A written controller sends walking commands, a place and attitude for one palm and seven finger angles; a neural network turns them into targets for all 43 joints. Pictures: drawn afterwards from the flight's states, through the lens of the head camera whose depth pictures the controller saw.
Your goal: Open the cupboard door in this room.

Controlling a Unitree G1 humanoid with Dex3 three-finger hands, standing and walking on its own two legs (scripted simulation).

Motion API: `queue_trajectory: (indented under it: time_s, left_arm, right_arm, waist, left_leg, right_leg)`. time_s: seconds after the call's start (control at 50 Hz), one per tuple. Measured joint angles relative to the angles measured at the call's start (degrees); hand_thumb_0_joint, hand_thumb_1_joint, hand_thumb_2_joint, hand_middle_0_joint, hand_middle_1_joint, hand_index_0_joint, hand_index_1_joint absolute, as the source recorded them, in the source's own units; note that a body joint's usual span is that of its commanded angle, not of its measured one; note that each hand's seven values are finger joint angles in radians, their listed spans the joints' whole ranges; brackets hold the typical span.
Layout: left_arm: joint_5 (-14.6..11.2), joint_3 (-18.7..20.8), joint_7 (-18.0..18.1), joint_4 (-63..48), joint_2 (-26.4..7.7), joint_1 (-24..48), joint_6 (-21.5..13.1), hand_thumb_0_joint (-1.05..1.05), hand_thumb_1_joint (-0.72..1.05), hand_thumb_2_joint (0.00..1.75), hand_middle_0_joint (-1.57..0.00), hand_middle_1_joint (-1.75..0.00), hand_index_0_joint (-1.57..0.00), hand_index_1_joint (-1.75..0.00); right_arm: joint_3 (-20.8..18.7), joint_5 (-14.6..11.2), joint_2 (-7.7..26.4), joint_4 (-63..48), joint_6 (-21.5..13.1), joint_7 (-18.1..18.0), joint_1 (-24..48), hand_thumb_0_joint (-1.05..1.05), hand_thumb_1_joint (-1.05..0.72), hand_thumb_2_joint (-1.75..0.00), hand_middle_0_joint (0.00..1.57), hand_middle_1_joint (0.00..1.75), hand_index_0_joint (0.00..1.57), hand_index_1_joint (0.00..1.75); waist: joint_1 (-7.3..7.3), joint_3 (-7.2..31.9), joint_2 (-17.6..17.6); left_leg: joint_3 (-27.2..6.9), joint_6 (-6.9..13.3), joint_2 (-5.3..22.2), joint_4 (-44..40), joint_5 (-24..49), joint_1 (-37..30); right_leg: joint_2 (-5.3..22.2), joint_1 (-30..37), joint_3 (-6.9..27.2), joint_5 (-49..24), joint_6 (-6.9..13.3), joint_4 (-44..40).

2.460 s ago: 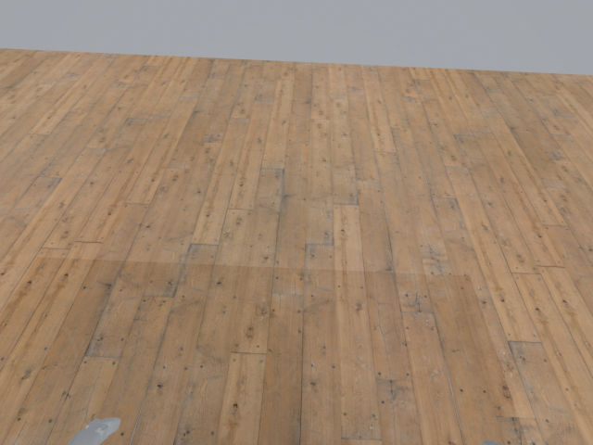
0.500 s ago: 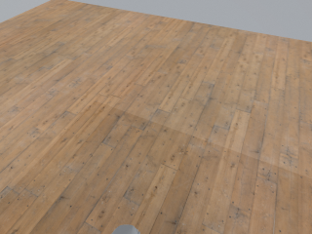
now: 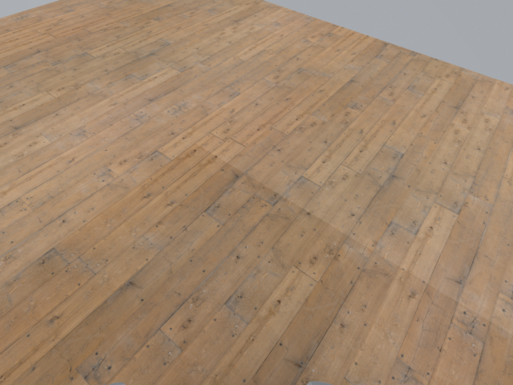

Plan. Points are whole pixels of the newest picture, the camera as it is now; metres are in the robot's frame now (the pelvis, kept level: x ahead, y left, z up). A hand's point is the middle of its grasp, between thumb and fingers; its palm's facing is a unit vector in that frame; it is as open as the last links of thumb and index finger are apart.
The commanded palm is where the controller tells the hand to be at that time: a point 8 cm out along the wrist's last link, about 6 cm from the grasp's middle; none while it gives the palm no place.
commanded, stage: turn or walk to find it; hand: left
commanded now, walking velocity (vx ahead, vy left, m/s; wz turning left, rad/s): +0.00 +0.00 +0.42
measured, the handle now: out of the picture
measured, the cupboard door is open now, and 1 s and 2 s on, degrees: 0 0 0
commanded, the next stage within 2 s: none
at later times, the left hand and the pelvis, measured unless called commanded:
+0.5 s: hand out of the picture -0.02 +0.16 -0.16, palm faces +0.27 -0.93 -0.24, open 7.4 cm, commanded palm none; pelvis -0.03 -0.04 +0.00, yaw +14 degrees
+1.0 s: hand out of the picture -0.08 +0.22 -0.16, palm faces +0.45 -0.86 -0.24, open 7.4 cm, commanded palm none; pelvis -0.06 +0.00 +0.00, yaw +25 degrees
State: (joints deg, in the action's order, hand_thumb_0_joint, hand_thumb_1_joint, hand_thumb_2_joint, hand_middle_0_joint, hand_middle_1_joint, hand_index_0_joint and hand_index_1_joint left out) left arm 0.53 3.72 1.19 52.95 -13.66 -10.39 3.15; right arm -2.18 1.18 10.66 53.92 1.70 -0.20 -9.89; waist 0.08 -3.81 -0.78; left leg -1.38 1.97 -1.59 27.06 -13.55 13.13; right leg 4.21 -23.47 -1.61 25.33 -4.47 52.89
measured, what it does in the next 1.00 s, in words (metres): steps on the spot, turning left: right foot, then left foot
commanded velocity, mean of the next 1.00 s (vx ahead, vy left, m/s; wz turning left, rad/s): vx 0.00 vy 0.00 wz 0.42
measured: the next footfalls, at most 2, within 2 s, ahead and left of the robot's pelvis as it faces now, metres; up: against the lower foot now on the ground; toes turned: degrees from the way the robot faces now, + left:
right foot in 0.14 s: +0.04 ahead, -0.13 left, +0.00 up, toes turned +0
left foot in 0.62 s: -0.05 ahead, +0.09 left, +0.00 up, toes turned +22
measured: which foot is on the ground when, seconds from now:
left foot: down 0.00-0.14, up 0.16-0.60, down 0.62-1.00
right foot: up 0.00-0.12, down 0.14-0.62, up 0.64-1.00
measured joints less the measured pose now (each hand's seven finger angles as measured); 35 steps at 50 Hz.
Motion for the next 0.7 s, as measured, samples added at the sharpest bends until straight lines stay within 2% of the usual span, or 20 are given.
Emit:
queue_trajectory:
  time_s: [0.08, 0.12, 0.14, 0.18, 0.22, 0.28, 0.34, 0.4, 0.48, 0.56, 0.6, 0.62, 0.64, 0.68, 0.7]
  left_arm:
    - [-0.28, -0.39, 0.10, -1.41, 1.05, 1.92, -0.54, 0.00, 0.91, 0.90, -0.20, -0.30, -0.20, -0.30]
    - [-0.39, -0.69, 0.09, -2.23, 1.55, 2.10, -1.28, 0.00, 0.91, 0.90, -0.20, -0.30, -0.20, -0.30]
    - [-0.23, -0.86, 0.14, -2.60, 1.77, 1.94, -1.87, 0.00, 0.91, 0.90, -0.20, -0.30, -0.20, -0.30]
    - [0.21, -1.45, 0.25, -2.68, 2.70, 1.86, -2.50, 0.00, 0.91, 0.90, -0.20, -0.30, -0.20, -0.30]
    - [0.34, -1.85, 0.30, -2.83, 3.34, 1.07, -2.48, 0.00, 0.91, 0.90, -0.20, -0.30, -0.20, -0.30]
    - [0.30, -2.03, 0.45, -2.35, 3.82, -0.29, -2.20, 0.00, 0.91, 0.90, -0.20, -0.30, -0.20, -0.30]
    - [0.26, -2.17, 0.53, -1.59, 4.06, -1.36, -2.29, 0.00, 0.91, 0.90, -0.20, -0.30, -0.20, -0.30]
    - [0.38, -2.19, 0.57, -0.98, 4.21, -2.27, -2.46, 0.00, 0.91, 0.90, -0.20, -0.30, -0.20, -0.30]
    - [0.74, -2.02, 0.47, -0.08, 3.85, -3.35, -2.46, 0.00, 0.90, 0.90, -0.20, -0.30, -0.20, -0.30]
    - [1.00, -1.42, 0.36, 1.08, 2.55, -4.32, -2.21, 0.00, 0.90, 0.90, -0.20, -0.30, -0.20, -0.30]
    - [0.84, -0.98, 0.34, 1.82, 1.64, -4.88, -1.89, 0.00, 0.90, 0.90, -0.20, -0.30, -0.20, -0.30]
    - [0.59, -0.74, 0.31, 2.11, 1.07, -5.22, -1.58, 0.00, 0.90, 0.90, -0.20, -0.30, -0.20, -0.30]
    - [0.35, -0.41, 0.32, 2.54, 0.31, -5.18, -1.03, 0.00, 0.91, 0.90, -0.20, -0.30, -0.20, -0.30]
    - [0.37, -0.07, 0.52, 3.23, -0.67, -5.16, 0.37, 0.00, 0.91, 0.90, -0.20, -0.30, -0.20, -0.30]
    - [0.41, 0.10, 0.52, 3.61, -0.88, -5.06, 0.89, 0.00, 0.91, 0.90, -0.20, -0.30, -0.20, -0.30]
  right_arm:
    - [-0.62, 0.26, 0.81, 0.35, 0.64, 0.12, -1.73, 0.00, -0.90, -0.90, 0.20, 0.30, 0.20, 0.30]
    - [-1.01, 0.14, 1.39, 0.58, 0.99, 0.22, -2.69, 0.00, -0.90, -0.90, 0.20, 0.30, 0.20, 0.30]
    - [-1.25, -0.09, 1.75, 0.66, 1.12, 0.32, -3.23, 0.00, -0.90, -0.90, 0.20, 0.30, 0.20, 0.30]
    - [-1.99, -0.22, 2.58, 1.15, 1.84, 0.28, -3.52, 0.00, -0.90, -0.90, 0.20, 0.30, 0.20, 0.30]
    - [-2.58, -0.03, 3.09, 1.65, 2.66, 0.50, -4.12, 0.00, -0.90, -0.90, 0.20, 0.30, 0.20, 0.30]
    - [-3.02, 0.19, 3.63, 2.44, 3.11, 1.09, -4.59, 0.00, -0.91, -0.90, 0.20, 0.30, 0.20, 0.30]
    - [-3.07, 0.23, 3.82, 2.90, 3.15, 1.25, -5.00, 0.00, -0.91, -0.90, 0.20, 0.30, 0.20, 0.30]
    - [-2.93, 0.18, 3.70, 3.52, 3.46, 1.23, -4.88, 0.00, -0.91, -0.90, 0.20, 0.30, 0.20, 0.30]
    - [-2.43, -0.07, 3.18, 3.97, 3.67, 1.13, -3.61, 0.00, -0.91, -0.90, 0.20, 0.30, 0.19, 0.30]
    - [-1.72, -0.54, 2.34, 3.25, 2.92, 1.01, -1.33, 0.00, -0.91, -0.90, 0.20, 0.30, 0.19, 0.30]
    - [-1.37, -0.65, 2.01, 2.36, 2.05, 0.97, -0.43, 0.00, -0.91, -0.90, 0.20, 0.30, 0.19, 0.30]
    - [-1.25, -0.61, 1.84, 1.95, 1.42, 0.97, -0.09, 0.00, -0.91, -0.90, 0.20, 0.30, 0.19, 0.30]
    - [-1.16, -0.51, 1.24, 1.74, 0.90, 0.91, 0.49, 0.00, -0.91, -0.90, 0.20, 0.30, 0.19, 0.30]
    - [-0.65, -0.36, 0.41, 1.09, 0.27, 0.80, 1.16, 0.00, -0.91, -0.90, 0.20, 0.30, 0.19, 0.30]
    - [-0.45, -0.26, 0.13, 0.84, 0.04, 0.55, 1.22, 0.00, -0.91, -0.90, 0.20, 0.30, 0.20, 0.30]
  waist:
    - [1.24, 0.15, 1.38]
    - [1.45, 0.50, 1.99]
    - [1.39, 0.79, 2.28]
    - [1.65, 0.37, 3.65]
    - [1.77, 0.55, 3.80]
    - [1.72, 0.75, 3.50]
    - [1.85, 0.62, 3.12]
    - [1.47, 0.22, 2.50]
    - [0.35, -0.57, 1.25]
    - [-1.01, -1.23, -0.42]
    - [-1.17, -1.11, -1.13]
    - [-1.16, -0.89, -1.65]
    - [-1.44, -1.06, -2.89]
    - [-1.98, -1.02, -3.74]
    - [-1.94, -0.72, -3.61]
  left_leg:
    - [-1.84, -0.96, -0.62, 1.08, 0.30, 1.42]
    - [-2.62, -1.77, -1.03, 2.92, -0.21, 2.80]
    - [-2.94, -2.25, -1.26, 4.77, -0.93, 3.94]
    - [-3.24, -2.72, -1.39, 13.99, -9.26, 7.42]
    - [-2.30, -2.91, -1.57, 25.43, -12.14, 11.28]
    - [-0.74, -3.69, 0.02, 36.87, -8.98, 14.63]
    - [-0.37, -4.75, 1.92, 39.88, -6.46, 15.12]
    - [0.06, -5.52, 3.39, 37.53, -6.96, 13.80]
    - [1.76, -5.71, 4.38, 29.56, -10.43, 10.42]
    - [4.21, -4.93, 4.15, 18.94, -12.20, 5.96]
    - [5.45, -4.36, 3.81, 11.14, -8.12, 2.75]
    - [5.72, -3.19, 3.38, 7.76, -6.18, 1.45]
    - [5.97, -1.81, 2.49, 8.05, -6.07, 1.72]
    - [6.08, 0.03, 2.01, 8.36, -6.27, 1.72]
    - [5.83, 0.48, 1.97, 7.53, -5.89, 1.39]
  right_leg:
    - [-1.53, 3.57, -0.17, -0.93, 0.54, -8.81]
    - [-2.21, 6.92, -0.74, -5.68, 0.80, -16.75]
    - [-2.23, 8.41, -1.11, -8.13, 1.60, -20.48]
    - [-2.45, 8.19, -2.52, -8.06, 4.57, -19.29]
    - [-1.73, 9.01, -3.88, -7.71, 6.17, -19.80]
    - [-1.08, 10.61, -5.35, -8.81, 6.61, -22.31]
    - [-0.65, 11.52, -7.14, -9.60, 6.72, -23.86]
    - [-0.13, 11.71, -8.87, -9.75, 6.72, -24.21]
    - [1.00, 11.06, -10.90, -9.45, 6.31, -23.29]
    - [2.56, 9.47, -12.58, -8.64, 5.27, -20.77]
    - [3.51, 8.34, -13.56, -7.66, 4.34, -18.37]
    - [4.29, 7.39, -13.87, -6.76, 3.74, -16.34]
    - [4.86, 5.94, -12.44, -3.26, 2.79, -13.02]
    - [3.52, 2.50, -8.11, 3.19, 1.86, -4.19]
    - [2.71, 0.98, -6.54, 3.89, 1.59, -0.07]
